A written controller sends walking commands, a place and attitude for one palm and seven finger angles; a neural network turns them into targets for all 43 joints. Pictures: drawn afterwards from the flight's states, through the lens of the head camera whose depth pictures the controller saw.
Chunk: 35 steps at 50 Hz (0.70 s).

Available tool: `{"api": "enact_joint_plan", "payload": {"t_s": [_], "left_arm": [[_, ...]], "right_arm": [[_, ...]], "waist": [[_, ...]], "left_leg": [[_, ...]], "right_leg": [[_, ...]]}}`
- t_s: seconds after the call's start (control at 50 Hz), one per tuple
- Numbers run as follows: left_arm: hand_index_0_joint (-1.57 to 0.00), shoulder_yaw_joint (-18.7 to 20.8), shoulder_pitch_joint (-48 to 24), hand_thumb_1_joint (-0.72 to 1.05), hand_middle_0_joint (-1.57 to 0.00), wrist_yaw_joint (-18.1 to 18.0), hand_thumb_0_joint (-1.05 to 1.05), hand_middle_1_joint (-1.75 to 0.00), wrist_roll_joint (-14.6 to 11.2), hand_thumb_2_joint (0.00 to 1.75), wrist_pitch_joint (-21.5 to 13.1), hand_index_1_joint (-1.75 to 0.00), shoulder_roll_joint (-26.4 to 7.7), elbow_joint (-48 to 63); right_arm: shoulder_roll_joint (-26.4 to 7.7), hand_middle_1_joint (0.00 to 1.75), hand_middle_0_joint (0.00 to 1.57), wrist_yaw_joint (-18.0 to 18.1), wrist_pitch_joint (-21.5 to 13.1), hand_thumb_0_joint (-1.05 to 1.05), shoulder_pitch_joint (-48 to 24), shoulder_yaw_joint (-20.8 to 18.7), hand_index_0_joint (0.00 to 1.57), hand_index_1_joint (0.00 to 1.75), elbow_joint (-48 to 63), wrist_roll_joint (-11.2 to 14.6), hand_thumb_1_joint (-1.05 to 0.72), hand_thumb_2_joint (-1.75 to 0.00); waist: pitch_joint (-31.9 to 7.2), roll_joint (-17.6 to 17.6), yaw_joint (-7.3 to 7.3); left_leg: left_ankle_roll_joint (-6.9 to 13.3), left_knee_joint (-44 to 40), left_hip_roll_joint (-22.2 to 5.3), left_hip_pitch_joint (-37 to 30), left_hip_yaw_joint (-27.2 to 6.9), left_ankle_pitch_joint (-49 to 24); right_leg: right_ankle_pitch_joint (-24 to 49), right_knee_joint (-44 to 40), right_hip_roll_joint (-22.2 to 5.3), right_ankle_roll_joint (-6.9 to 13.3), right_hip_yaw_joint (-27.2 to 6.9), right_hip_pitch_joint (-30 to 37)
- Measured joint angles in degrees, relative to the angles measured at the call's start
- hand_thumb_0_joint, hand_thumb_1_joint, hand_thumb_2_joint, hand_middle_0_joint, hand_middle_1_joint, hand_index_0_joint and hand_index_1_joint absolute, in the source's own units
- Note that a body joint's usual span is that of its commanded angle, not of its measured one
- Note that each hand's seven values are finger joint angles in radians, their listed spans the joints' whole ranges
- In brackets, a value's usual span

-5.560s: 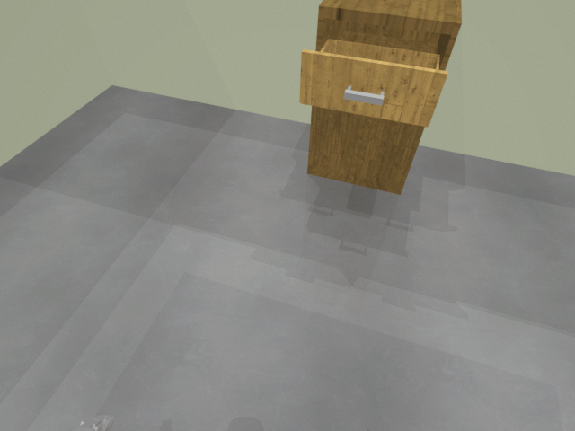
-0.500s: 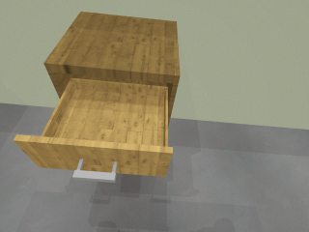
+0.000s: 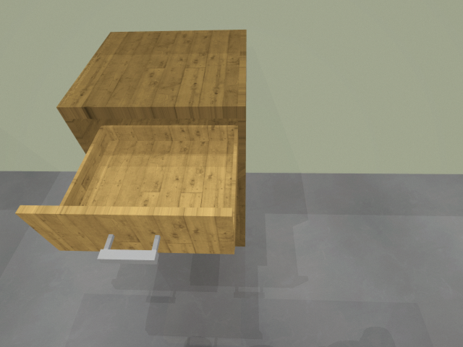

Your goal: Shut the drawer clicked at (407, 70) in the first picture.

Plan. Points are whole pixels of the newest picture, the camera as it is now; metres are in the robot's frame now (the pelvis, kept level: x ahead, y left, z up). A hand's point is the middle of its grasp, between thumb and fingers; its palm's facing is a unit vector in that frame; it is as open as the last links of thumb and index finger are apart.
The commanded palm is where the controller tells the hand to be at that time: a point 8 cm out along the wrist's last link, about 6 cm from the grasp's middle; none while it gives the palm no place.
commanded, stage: come to a stop and stand still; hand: left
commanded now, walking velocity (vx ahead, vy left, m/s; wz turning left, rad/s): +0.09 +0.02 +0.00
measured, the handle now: (131, 247) +0.32 +0.26 -0.10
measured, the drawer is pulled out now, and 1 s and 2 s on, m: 0.30 0.30 0.30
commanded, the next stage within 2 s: look again from close up in 0.28 s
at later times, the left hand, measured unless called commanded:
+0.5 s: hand out of the picture -0.03 +0.18 -0.18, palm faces +0.03 -0.98 -0.17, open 7.3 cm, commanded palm none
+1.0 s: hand out of the picture +0.03 +0.20 -0.18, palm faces +0.02 -0.97 -0.23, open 7.3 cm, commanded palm +0.09 +0.24 -0.08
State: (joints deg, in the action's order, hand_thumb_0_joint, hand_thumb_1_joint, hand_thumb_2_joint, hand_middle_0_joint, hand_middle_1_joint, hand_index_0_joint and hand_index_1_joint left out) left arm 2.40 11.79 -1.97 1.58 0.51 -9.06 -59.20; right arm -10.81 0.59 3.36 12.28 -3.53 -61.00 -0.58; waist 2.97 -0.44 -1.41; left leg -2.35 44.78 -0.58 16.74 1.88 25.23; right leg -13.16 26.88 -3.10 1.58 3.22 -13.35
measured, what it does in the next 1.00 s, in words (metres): steps on the spot: left foot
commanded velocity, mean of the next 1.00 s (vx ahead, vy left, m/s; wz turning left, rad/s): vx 0.02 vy -0.02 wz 0.00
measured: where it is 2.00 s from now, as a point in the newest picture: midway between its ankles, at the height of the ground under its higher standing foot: outside the picture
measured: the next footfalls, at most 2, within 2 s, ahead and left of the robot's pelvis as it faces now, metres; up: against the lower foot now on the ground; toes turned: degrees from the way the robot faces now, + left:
left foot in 0.12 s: +0.00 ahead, +0.15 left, +0.00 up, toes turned +2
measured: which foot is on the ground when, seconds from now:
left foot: up 0.00-0.10, down 0.12-1.00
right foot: down 0.00-1.00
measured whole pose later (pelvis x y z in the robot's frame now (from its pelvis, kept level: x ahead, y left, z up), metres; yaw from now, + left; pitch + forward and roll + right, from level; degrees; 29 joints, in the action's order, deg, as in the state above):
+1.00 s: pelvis +0.00 +0.01 -0.01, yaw +0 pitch -1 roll +1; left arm -0.2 14.8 -2.2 0.5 -0.7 -9.4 -60.9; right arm -8.9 1.4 -1.0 17.4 0.5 -62.8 -0.7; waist 1.1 -1.1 0.2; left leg -1.7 27.7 -2.1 8.3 1.9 18.0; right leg -15.7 30.0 -0.8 0.8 2.2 -13.4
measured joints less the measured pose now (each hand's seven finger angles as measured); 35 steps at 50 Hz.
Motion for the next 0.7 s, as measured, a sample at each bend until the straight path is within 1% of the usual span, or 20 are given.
{"api": "enact_joint_plan", "payload": {"t_s": [0.06,0.1,0.12,0.16,0.22,0.28,0.38,0.4,0.44,0.5,0.6,0.7], "left_arm": [[-0.21,0.34,0.46,0.91,-0.21,0.11,0.0,-0.3,-0.04,0.9,0.21,-0.3,-0.63,-0.08],[-0.21,0.42,1.23,0.91,-0.21,0.17,0.0,-0.3,-0.35,0.9,0.58,-0.3,-0.91,-0.67],[-0.21,0.38,1.53,0.91,-0.21,0.23,0.0,-0.3,-0.53,0.9,0.83,-0.3,-0.95,-1.09],[-0.21,0.42,1.81,0.91,-0.21,0.37,0.0,-0.3,-0.63,0.9,1.42,-0.3,-1.61,-2.3],[-0.2,0.07,2.87,0.91,-0.2,0.74,0.0,-0.3,-0.35,0.9,1.65,-0.3,-2.21,-3.81],[-0.2,-0.41,3.96,0.91,-0.2,1.12,0.0,-0.3,-0.29,0.9,1.2,-0.3,-2.11,-5.03],[-0.2,-1.56,5.39,0.91,-0.2,1.08,0.0,-0.3,-0.76,0.9,-0.21,-0.3,0.36,-7.17],[-0.2,-1.99,5.55,0.91,-0.2,0.53,0.0,-0.3,-0.78,0.9,-0.81,-0.3,1.0,-7.57],[-0.2,-2.64,6.14,0.91,-0.2,-0.13,0.0,-0.3,-0.76,0.9,-1.66,-0.3,2.19,-7.47],[-0.2,-3.16,7.12,0.91,-0.2,0.03,0.0,-0.3,-0.74,0.9,-1.72,-0.3,3.21,-7.27],[-0.2,-3.2,7.29,0.91,-0.2,0.03,0.0,-0.3,-0.94,0.9,-1.42,-0.3,3.32,-6.45],[-0.21,-2.97,6.02,0.91,-0.21,-0.26,0.01,-0.3,-0.96,0.9,-1.14,-0.3,2.24,-4.94]], "right_arm": [[-0.06,0.3,0.19,0.0,-0.63,0.01,0.12,0.26,0.2,0.3,0.49,-0.06,-0.91,-0.89],[-0.25,0.3,0.19,0.11,-1.66,0.01,0.62,0.63,0.2,0.3,0.7,-0.11,-0.91,-0.89],[-0.38,0.3,0.19,0.26,-2.29,0.01,0.97,0.77,0.2,0.3,0.66,-0.26,-0.91,-0.89],[0.69,0.3,0.19,0.56,-2.75,0.01,1.33,1.32,0.19,0.3,-0.22,-0.55,-0.91,-0.89],[2.52,0.3,0.19,0.75,-3.1,0.01,2.79,2.3,0.2,0.3,-1.46,-0.59,-0.91,-0.89],[3.86,0.3,0.2,1.21,-3.2,0.01,3.9,2.81,0.2,0.3,-2.78,-0.51,-0.92,-0.89],[4.31,0.3,0.2,1.45,-3.62,0.01,4.66,3.04,0.2,0.3,-4.58,-0.03,-0.92,-0.89],[4.13,0.3,0.2,1.28,-3.71,0.01,4.64,3.25,0.2,0.3,-4.51,0.07,-0.92,-0.89],[3.53,0.3,0.2,0.99,-3.91,0.01,4.8,3.31,0.2,0.3,-3.34,-0.16,-0.92,-0.89],[2.9,0.3,0.2,0.9,-4.68,0.01,5.86,3.36,0.2,0.3,-1.76,-0.26,-0.92,-0.89],[2.82,0.3,0.2,1.28,-4.64,0.02,6.42,3.69,0.2,0.3,-1.2,-0.25,-0.92,-0.89],[2.7,0.3,0.2,1.33,-4.49,0.02,6.15,3.8,0.2,0.3,-1.47,-0.18,-0.93,-0.89]], "waist": [[-0.09,0.75,-0.56],[-0.66,0.5,-0.48],[-1.05,-0.05,-0.26],[-1.12,1.47,-0.21],[-2.1,3.12,-0.16],[-2.52,4.03,-0.15],[-1.86,1.57,0.24],[-1.74,0.89,0.4],[-1.32,-0.34,0.8],[-1.7,-1.57,1.24],[-2.46,-2.18,1.5],[-2.72,-1.79,1.52]], "left_leg": [[0.34,-7.98,-0.13,-3.01,0.25,-2.87],[0.85,-16.55,-0.61,-6.57,0.22,-7.27],[1.39,-19.25,-1.12,-7.55,-0.39,-8.67],[1.69,-18.91,-0.41,-7.7,-0.09,-8.98],[1.88,-20.64,0.34,-8.91,0.17,-9.47],[1.97,-21.82,1.04,-9.69,0.41,-9.81],[1.54,-22.08,-0.39,-10.5,-0.2,-9.28],[1.39,-21.08,-0.85,-9.66,-0.39,-8.92],[1.26,-17.93,-1.37,-7.61,-0.56,-7.35],[1.45,-15.12,-1.25,-6.47,-0.56,-5.45],[1.39,-13.93,-0.95,-7.47,-0.4,-4.12],[1.25,-15.1,-0.84,-8.82,-0.03,-4.52]], "right_leg": [[0.61,0.11,-0.27,-0.61,-0.14,-0.87],[0.34,1.26,0.16,-1.29,-0.02,-1.75],[-0.05,2.25,0.63,-1.65,0.35,-2.41],[-0.67,2.9,0.07,-2.08,-0.28,-2.32],[-2.44,2.92,-0.06,-2.0,-1.29,-1.71],[-1.18,2.3,-0.05,-1.92,-1.93,-0.69],[-0.57,-0.88,1.39,-1.85,-1.17,1.63],[-0.38,-1.24,1.81,-1.77,-0.92,1.49],[-0.82,0.04,2.23,-1.63,-0.73,0.26],[-2.83,3.16,2.02,-1.63,-0.81,-1.05],[-4.94,5.75,1.67,-1.63,-1.04,-0.75],[-5.15,5.94,1.61,-1.41,-1.4,-0.16]]}}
